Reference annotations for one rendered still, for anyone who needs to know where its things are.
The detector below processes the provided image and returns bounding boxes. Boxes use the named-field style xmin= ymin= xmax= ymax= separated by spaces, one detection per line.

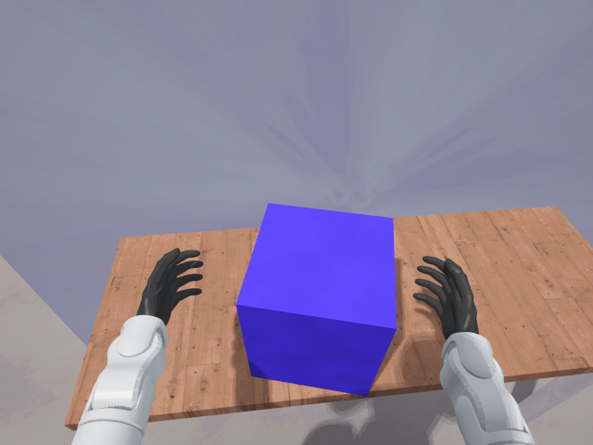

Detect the right robot hand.
xmin=413 ymin=256 xmax=479 ymax=340

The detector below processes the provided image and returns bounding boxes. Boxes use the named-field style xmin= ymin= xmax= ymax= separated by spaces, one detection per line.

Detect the robot left forearm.
xmin=71 ymin=315 xmax=168 ymax=445

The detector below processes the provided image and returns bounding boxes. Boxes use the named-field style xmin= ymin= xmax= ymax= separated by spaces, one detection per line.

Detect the carton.
xmin=236 ymin=203 xmax=397 ymax=397

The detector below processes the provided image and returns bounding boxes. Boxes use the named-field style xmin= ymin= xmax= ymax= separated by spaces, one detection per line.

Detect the robot right forearm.
xmin=440 ymin=332 xmax=536 ymax=445

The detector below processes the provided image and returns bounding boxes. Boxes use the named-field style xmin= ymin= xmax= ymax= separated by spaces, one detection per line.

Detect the left robot hand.
xmin=136 ymin=248 xmax=203 ymax=326

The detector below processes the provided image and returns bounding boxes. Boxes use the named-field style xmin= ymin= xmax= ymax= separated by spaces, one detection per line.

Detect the table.
xmin=64 ymin=206 xmax=593 ymax=431

